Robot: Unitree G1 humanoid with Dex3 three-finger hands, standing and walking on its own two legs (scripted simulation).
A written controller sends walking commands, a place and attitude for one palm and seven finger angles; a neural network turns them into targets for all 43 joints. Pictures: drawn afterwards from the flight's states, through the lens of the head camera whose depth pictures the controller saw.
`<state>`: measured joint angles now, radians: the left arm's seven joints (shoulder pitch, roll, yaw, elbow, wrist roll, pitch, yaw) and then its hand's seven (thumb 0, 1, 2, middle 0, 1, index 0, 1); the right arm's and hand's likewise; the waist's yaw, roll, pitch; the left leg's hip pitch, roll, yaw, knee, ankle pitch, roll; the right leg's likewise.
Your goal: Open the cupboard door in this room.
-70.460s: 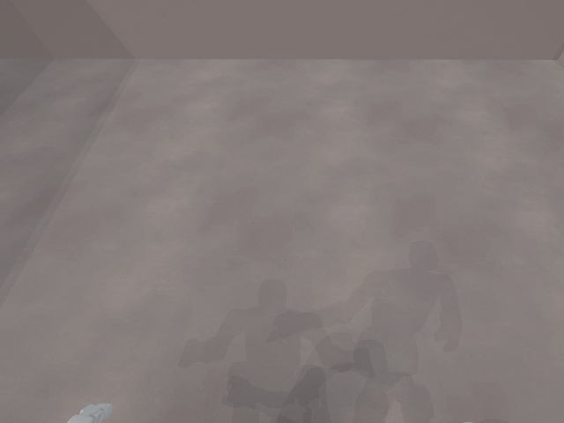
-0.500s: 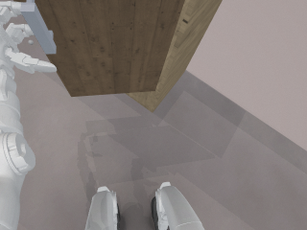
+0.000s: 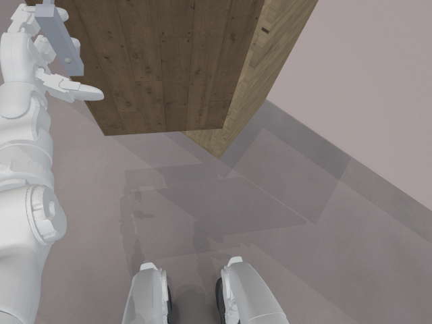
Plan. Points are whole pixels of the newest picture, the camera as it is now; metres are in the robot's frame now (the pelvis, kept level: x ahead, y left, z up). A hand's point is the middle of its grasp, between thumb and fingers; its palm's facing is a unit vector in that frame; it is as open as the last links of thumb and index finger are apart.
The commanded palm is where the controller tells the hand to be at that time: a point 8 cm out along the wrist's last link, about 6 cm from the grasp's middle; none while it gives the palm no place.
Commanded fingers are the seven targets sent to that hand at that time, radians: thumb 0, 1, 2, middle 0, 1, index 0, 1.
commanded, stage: slide the fingers in behind the handle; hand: left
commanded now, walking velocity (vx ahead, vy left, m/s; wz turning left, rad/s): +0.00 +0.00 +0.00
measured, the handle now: (63, 34) +0.60 +0.20 +0.07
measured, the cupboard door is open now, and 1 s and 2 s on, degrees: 44 43 70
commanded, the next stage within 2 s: close the thumb around the handle in 0.38 s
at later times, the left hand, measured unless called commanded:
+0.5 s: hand (71, 58) +0.55 +0.19 +0.06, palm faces +0.04 -1.00 -0.01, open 13.9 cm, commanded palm +0.53 +0.22 +0.06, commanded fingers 0.00 -0.39 0.35 -0.31 -1.21 -0.31 -1.21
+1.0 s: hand (77, 60) +0.55 +0.18 +0.06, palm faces +0.04 -1.00 -0.02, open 7.2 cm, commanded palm +0.53 +0.21 +0.06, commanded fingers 0.00 0.90 0.90 -0.40 -1.35 -0.40 -1.35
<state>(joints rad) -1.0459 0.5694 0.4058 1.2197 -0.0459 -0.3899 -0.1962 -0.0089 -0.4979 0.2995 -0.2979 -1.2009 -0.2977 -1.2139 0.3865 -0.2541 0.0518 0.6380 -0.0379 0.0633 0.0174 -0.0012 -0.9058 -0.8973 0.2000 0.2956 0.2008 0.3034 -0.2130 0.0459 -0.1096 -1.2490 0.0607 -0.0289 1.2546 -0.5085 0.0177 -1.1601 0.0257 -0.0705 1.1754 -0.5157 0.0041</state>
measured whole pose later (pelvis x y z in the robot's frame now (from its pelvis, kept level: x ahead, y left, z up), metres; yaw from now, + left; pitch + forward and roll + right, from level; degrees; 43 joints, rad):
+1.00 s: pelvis +0.00 +0.00 +0.00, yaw +0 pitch +28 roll -5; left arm -1.00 0.53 0.42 1.21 -0.03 -0.42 -0.17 0.00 0.48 0.72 -0.37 -1.30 -0.36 -1.30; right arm 0.38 -0.25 0.05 0.63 -0.04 0.07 0.02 0.00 -0.91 -0.90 0.20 0.30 0.20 0.30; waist -0.21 0.05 -0.12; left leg -1.21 0.06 -0.02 1.24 -0.51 0.02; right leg -1.13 0.03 -0.06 1.16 -0.52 0.01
